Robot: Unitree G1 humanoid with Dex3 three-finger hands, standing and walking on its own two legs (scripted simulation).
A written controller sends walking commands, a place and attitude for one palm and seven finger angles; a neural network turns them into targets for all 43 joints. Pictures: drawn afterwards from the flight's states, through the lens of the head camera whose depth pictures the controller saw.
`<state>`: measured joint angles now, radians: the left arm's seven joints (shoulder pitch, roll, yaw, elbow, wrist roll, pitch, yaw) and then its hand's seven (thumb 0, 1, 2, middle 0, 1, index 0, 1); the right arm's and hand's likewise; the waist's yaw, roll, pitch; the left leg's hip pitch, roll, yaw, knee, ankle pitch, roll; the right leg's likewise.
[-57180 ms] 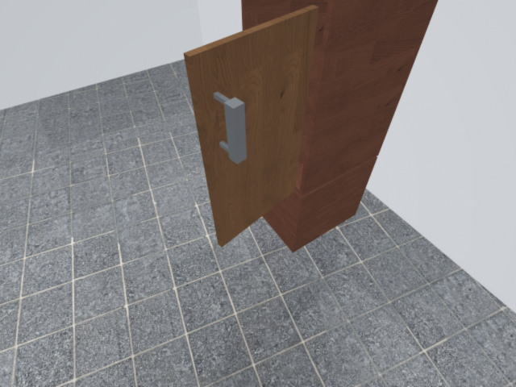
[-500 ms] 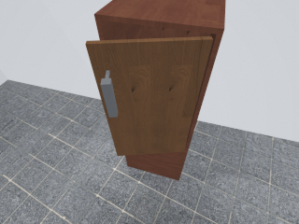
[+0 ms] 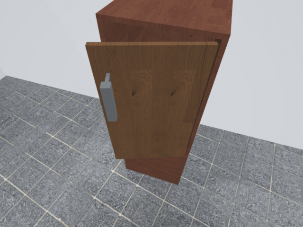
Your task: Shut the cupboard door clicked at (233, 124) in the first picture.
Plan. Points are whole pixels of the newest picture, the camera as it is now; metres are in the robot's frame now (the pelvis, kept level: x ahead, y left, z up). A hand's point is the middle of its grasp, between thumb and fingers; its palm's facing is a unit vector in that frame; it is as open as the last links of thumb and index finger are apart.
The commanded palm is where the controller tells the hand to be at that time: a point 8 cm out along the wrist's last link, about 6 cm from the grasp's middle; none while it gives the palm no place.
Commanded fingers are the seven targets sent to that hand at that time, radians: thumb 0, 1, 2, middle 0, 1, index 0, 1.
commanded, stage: look again from close up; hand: left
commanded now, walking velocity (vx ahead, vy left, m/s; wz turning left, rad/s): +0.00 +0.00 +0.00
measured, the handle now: (110, 97) +0.44 +0.16 +0.10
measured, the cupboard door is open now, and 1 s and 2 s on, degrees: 20 20 20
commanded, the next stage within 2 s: raise the hand and make a fist in 0.16 s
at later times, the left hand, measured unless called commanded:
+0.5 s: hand (96, 192) +0.20 +0.15 +0.01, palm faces +0.21 -0.98 -0.03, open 6.9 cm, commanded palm +0.11 +0.20 -0.05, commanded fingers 0.00 0.90 0.90 -0.42 -0.54 -0.42 -0.54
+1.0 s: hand (96, 204) +0.17 +0.15 +0.00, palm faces +0.09 -1.00 -0.04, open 4.6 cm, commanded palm +0.13 +0.20 +0.01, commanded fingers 0.00 0.90 0.90 -0.88 -1.04 -0.88 -1.04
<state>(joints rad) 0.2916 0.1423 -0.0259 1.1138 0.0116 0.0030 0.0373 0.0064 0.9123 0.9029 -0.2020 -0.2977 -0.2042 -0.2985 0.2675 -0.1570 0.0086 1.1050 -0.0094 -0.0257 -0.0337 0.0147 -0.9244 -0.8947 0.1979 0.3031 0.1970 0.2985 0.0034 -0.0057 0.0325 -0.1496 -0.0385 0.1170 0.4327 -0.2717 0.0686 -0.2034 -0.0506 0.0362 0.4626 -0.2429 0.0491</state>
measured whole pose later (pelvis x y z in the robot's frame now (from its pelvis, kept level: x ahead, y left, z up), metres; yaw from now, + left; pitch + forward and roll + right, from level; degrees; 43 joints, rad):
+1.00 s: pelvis -0.03 -0.06 -0.07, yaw +5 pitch +10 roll -1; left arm 0.40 0.24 0.18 -0.09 -0.31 -0.24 -0.27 0.02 0.90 0.90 -0.71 -0.85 -0.71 -0.85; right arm 0.26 -0.19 0.03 0.54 0.03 -0.22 -0.07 0.02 -0.90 -0.89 0.20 0.30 0.20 0.30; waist 0.01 0.04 -0.11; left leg -0.72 0.03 -0.03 1.03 -0.48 -0.02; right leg -0.71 -0.01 -0.11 1.00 -0.47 -0.04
